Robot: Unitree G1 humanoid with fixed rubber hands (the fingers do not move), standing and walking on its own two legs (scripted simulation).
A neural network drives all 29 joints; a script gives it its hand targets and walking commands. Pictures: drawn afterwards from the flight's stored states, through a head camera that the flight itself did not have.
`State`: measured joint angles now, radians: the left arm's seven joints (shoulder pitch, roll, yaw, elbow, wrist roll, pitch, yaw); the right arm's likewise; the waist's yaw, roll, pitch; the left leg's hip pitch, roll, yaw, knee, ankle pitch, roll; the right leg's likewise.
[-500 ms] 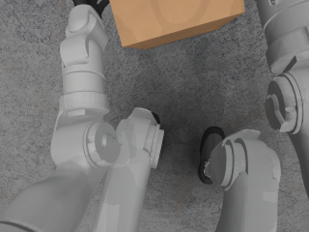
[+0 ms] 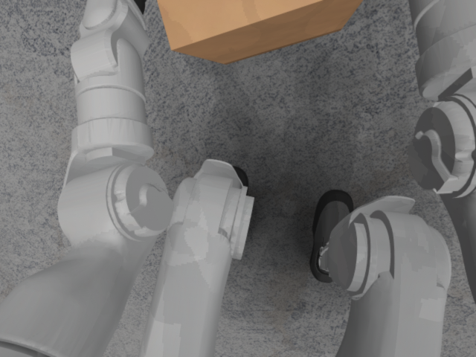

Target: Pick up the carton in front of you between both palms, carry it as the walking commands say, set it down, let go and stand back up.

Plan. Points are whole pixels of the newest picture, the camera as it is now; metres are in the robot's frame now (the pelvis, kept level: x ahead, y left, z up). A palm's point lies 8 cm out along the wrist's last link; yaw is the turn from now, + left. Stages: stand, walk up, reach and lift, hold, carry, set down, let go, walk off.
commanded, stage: set down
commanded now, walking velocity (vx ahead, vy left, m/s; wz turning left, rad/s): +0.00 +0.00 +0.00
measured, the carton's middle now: out of the picture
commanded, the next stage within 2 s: let go in 1.76 s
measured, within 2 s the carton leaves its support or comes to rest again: neither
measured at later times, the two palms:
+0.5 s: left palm out of the picture +0.51 +0.22 -0.17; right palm out of the picture +0.61 -0.08 -0.18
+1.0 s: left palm out of the picture +0.51 +0.25 -0.10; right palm out of the picture +0.63 -0.09 -0.09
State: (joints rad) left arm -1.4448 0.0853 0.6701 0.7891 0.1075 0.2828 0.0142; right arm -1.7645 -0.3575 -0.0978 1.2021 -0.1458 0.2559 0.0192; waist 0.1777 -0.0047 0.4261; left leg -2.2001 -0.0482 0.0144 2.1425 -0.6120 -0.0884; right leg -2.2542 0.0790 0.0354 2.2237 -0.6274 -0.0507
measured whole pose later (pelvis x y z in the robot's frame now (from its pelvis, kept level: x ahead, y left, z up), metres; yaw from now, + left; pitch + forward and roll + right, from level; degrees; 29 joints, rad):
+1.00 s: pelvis -0.01 +0.01 +0.03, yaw +1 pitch +36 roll +4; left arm -1.41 0.13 0.36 0.82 -0.16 0.22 0.22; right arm -1.77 -0.59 0.15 1.23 0.14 0.25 0.04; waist 0.22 -0.01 0.38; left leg -2.15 -0.05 0.04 2.05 -0.54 -0.03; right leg -2.15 0.03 0.04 2.13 -0.61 -0.02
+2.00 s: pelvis +0.03 +0.01 +0.28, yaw -3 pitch +44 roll +1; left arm -0.90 0.07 0.40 0.57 0.05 0.25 0.04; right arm -1.25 -0.36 -0.24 0.96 -0.17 0.27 0.05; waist 0.18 -0.04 -0.03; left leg -1.52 -0.01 -0.01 1.04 -0.29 -0.02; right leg -1.52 0.05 0.04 1.07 -0.32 -0.01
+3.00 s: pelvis +0.12 -0.01 +0.40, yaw -2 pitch +0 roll +1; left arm 0.21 0.22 0.04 0.44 0.00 0.09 -0.08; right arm 0.24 -0.22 -0.03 0.43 0.02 0.08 0.05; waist 0.00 -0.02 0.05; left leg -0.16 0.00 -0.05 0.42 -0.26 -0.03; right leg -0.15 0.05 0.02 0.44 -0.29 -0.04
